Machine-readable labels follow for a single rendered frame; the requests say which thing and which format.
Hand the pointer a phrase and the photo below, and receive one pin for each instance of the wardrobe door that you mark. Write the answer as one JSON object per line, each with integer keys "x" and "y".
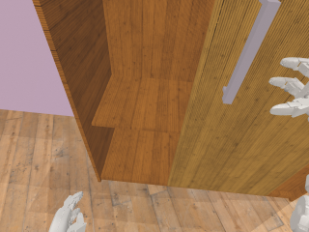
{"x": 295, "y": 181}
{"x": 242, "y": 147}

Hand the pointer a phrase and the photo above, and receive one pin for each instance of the handle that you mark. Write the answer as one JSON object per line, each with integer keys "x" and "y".
{"x": 256, "y": 36}

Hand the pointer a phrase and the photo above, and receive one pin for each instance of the robot right hand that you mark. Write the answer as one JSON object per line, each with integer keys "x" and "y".
{"x": 299, "y": 105}

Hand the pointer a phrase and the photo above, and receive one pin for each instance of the robot left hand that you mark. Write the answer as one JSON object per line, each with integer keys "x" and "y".
{"x": 62, "y": 221}

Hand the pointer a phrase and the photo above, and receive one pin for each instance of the right robot upper arm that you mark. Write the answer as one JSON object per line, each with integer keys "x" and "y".
{"x": 299, "y": 221}

